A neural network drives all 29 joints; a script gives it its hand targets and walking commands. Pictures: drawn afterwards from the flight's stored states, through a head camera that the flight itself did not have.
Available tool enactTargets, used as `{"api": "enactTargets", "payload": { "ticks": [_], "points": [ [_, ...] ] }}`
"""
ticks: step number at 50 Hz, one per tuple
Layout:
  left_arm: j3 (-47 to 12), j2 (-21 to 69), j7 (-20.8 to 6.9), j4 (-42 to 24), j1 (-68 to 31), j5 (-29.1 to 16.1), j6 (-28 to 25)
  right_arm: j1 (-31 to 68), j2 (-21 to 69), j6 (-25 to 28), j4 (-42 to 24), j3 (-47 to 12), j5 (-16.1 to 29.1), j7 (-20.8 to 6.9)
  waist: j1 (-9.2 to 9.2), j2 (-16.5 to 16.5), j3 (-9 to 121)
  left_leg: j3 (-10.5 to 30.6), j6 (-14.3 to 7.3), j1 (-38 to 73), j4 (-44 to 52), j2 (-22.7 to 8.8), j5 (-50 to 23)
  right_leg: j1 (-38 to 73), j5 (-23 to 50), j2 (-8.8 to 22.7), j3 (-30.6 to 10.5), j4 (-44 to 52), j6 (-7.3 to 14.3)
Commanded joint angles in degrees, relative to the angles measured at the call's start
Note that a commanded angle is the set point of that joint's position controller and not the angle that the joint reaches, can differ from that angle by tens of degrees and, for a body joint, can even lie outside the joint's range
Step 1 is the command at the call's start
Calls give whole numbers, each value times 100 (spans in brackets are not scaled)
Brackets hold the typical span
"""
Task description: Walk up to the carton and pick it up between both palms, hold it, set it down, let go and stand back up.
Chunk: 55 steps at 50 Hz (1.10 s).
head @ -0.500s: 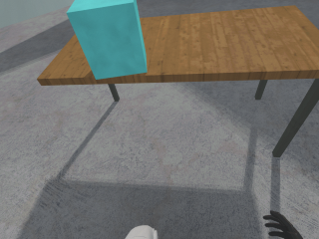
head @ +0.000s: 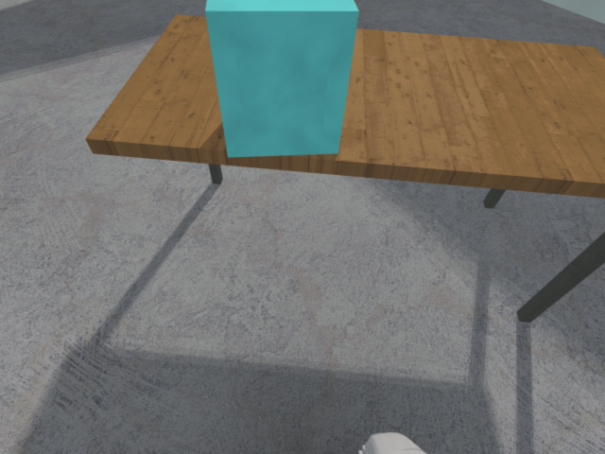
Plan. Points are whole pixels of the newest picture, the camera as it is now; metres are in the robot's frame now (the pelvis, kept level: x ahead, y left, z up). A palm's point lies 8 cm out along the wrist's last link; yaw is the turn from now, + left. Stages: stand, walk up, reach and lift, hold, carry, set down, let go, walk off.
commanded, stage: walk up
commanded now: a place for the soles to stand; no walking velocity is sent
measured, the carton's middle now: (280, 72) +0.77 +0.07 +0.09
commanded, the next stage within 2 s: none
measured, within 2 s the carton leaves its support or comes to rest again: neither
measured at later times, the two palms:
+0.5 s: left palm (13, 448) +0.15 +0.41 -0.11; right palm out of the picture +0.05 -0.18 -0.08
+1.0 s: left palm (68, 398) +0.21 +0.37 -0.12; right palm (468, 383) +0.23 -0.22 -0.10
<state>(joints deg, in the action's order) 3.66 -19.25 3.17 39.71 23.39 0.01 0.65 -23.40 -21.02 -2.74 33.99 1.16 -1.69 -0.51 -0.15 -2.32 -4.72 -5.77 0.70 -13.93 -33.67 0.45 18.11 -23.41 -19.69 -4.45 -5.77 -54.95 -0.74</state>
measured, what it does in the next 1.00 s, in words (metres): walks ahead: right foot, then left foot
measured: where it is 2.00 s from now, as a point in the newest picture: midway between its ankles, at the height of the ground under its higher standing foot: outside the picture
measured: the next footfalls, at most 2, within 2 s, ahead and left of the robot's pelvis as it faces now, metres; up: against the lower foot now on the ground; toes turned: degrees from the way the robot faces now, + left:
right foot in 0.10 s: +0.11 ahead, -0.11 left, +0.00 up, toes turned -1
left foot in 0.30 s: +0.04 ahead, +0.22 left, +0.00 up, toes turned +0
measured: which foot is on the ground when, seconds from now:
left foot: down 0.00-0.08, up 0.10-0.28, down 0.30-0.78, up 0.80-1.00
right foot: up 0.00-0.08, down 0.10-0.30, up 0.32-0.74, down 0.76-1.00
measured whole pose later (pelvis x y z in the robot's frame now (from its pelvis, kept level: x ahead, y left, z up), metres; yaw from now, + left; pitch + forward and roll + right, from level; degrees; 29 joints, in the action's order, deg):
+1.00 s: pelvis +0.13 +0.07 -0.03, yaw +0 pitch -4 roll +0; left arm 4.5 -19.8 -0.6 36.3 20.2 0.0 0.6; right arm -19.9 -20.9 1.1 33.1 1.5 -1.7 1.6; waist 0.0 1.1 -6.2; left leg 0.8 -1.2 -19.8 -56.7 -1.2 33.0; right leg -19.3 -19.3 -2.7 -3.5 -43.0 1.9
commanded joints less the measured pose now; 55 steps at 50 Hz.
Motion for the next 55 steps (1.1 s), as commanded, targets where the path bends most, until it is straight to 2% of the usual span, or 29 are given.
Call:
{"api": "enactTargets", "payload": {
  "ticks": [1,3,4,5,6,8,12,14,15,16,17,18,19,21,24,27,30,34,36,37,38,39,40,43,48,51,52,54,55],
  "points": [
    [269,-1271,182,17,1467,168,-101,665,-1305,-119,-1159,914,50,180,-463,-996,492,125,1713,1524,398,-644,-4631,808,-64,-55,1289,2927,5],
    [508,-1510,264,229,2326,131,-191,1611,-1258,-190,-1368,893,125,163,-1347,-268,335,-6,1757,-36,-2080,-310,-4390,2267,1023,476,1180,4415,866],
    [609,-1670,361,64,1418,143,-242,958,-739,-152,-1205,797,92,122,-972,2209,895,935,694,-1493,-4860,-161,1881,2861,1591,2004,-1723,3118,1611],
    [610,-1691,370,-560,276,332,-250,37,-1040,-204,-1010,777,-9,99,-192,1165,788,2605,70,-1399,-5718,-581,2572,1197,-463,2691,-3434,2964,2001],
    [635,-1767,324,-1049,-430,385,-241,-145,-1342,-203,-875,907,-46,27,195,668,268,2698,-289,-1010,-6054,-542,2638,-409,-1900,3016,-3789,3422,2015],
    [504,-1864,285,-1332,-1633,456,-403,-240,-1549,-237,-803,965,20,-142,886,872,-1074,2543,-597,-686,-4945,-666,2285,-2175,-2915,2634,-2984,3964,1462],
    [511,-1970,-13,-1024,-903,462,-285,-476,-1252,-9,-444,836,120,-277,378,1775,-621,755,-449,207,-412,-500,1972,-767,-2113,1226,-647,3447,898],
    [351,-1440,-114,-946,-727,344,-147,-1365,-1254,234,149,899,16,-71,684,511,247,691,-166,2026,926,-115,570,-1262,-1801,536,93,579,620],
    [214,-979,-129,-942,-486,273,-79,-1400,-1439,310,109,882,-6,31,679,-410,164,1598,-24,1987,1171,-649,1022,-1750,-1383,-7,214,-861,474],
    [146,-646,-147,-1177,-623,204,-31,-970,-1762,346,-251,859,-66,103,400,-718,-88,3676,-331,1015,1357,-1785,2164,-2459,-1141,-304,-344,-2010,231],
    [298,-983,-167,-1416,-578,225,-23,-584,-2006,374,-642,908,-81,188,213,-281,-334,4900,-597,489,2439,-2446,2832,-2689,-1028,-151,-705,-2241,190],
    [419,-1344,-172,-1518,-810,272,1,-365,-2065,436,-685,946,-104,220,176,-94,-665,5221,-783,57,2796,-2664,3850,-2578,-751,227,-997,-2407,198],
    [463,-1500,-224,-1329,-753,241,-41,-131,-1825,486,-697,893,-101,211,73,507,-1049,4605,-544,-46,2639,-2229,3633,-2441,-280,257,-898,-2275,187],
    [434,-1306,-321,-958,-374,200,-71,-245,-1678,565,-683,847,-113,279,-37,422,-723,2940,-75,727,1834,-1635,992,-2047,303,310,-686,-1563,74],
    [366,-1089,-340,-950,-493,210,-8,-918,-1465,607,-652,747,-102,313,166,-289,41,2004,-183,1746,885,-1399,-2398,-1853,162,158,-294,-1071,9],
    [242,-1003,-367,-1020,-1121,226,-37,-1361,-1390,521,-599,694,-65,357,491,-714,138,1643,-295,2342,544,-1296,-3743,-2076,-19,206,107,-290,3],
    [178,-975,-394,-1057,-1615,227,-21,-1364,-1357,440,-614,679,-69,404,779,-729,247,1722,-789,2794,350,-1358,-3166,-2251,-318,322,294,592,-27],
    [73,-906,-405,-937,-1543,230,-113,-1149,-1417,359,-612,633,-27,389,731,-789,397,1282,-898,2062,40,-1349,-2871,-1202,-167,295,911,1760,103],
    [168,-1020,-390,-638,-536,189,-185,-677,-1376,332,-704,592,-25,313,44,-508,761,752,-806,1105,-846,-1139,-2416,661,691,143,889,2473,303],
    [305,-1319,-345,-510,157,251,-204,-608,-1224,352,-777,533,25,266,-364,-124,1291,634,-676,498,-1932,-940,-2523,1906,1020,178,477,2444,586],
    [413,-1633,-300,-418,773,268,-237,-576,-1099,426,-874,474,73,240,-715,466,1804,528,-364,-519,-3106,-602,-1700,3059,991,759,-808,2468,971],
    [537,-2010,-248,-512,818,294,-233,-751,-740,495,-1030,305,101,224,-525,1578,2119,628,-184,-1707,-3692,49,1522,3824,1685,2021,-3026,2591,1483],
    [520,-1965,-230,-589,638,213,-175,-453,-1128,442,-1043,372,64,252,-581,1216,1475,847,-216,-2299,-3804,243,1958,3304,1217,2238,-3955,3255,1932],
    [410,-1613,-254,-795,-218,193,-89,-219,-1363,413,-818,502,28,254,-207,549,-519,849,-300,-2159,-3412,-300,1982,1089,-509,1848,-2871,3471,1709],
    [423,-1711,-338,-905,-444,236,-67,-238,-1259,486,-595,537,97,215,0,1172,-279,560,-384,-969,-1692,-133,1556,215,552,1382,-2008,3224,1433],
    [265,-1371,-350,-912,-799,89,10,-620,-1112,593,-209,508,156,316,315,848,175,379,-341,788,670,-151,-762,-192,1797,1008,-1006,1925,869],
    [195,-1120,-343,-891,-772,-2,0,-675,-1315,613,-151,559,97,362,315,664,432,877,-319,1103,982,-506,-1189,-139,1527,738,-663,1299,551],
    [144,-911,-317,-884,-526,-85,27,165,-1691,591,-439,602,-10,404,33,-509,420,3029,-1138,772,1238,-2218,-1696,-655,-636,44,-123,231,102],
    [291,-1320,-294,-789,-560,14,108,273,-1756,602,-521,569,15,403,84,-302,300,3112,-1455,238,1057,-2530,-1435,-435,-1592,297,-262,-253,97]
  ]
}}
